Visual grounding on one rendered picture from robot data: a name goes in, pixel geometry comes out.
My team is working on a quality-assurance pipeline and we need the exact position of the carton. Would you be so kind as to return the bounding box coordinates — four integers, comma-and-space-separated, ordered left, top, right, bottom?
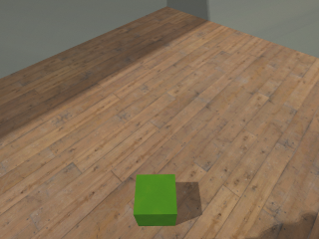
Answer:
134, 174, 177, 226

